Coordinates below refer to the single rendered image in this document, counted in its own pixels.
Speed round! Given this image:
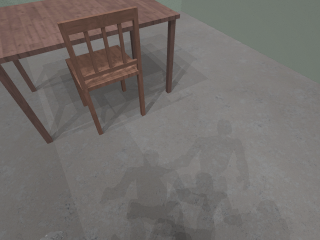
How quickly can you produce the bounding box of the chair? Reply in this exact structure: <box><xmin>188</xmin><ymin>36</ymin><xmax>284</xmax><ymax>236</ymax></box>
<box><xmin>57</xmin><ymin>6</ymin><xmax>146</xmax><ymax>135</ymax></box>

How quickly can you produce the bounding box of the table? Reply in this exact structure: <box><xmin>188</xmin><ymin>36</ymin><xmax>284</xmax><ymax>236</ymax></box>
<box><xmin>0</xmin><ymin>0</ymin><xmax>180</xmax><ymax>144</ymax></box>

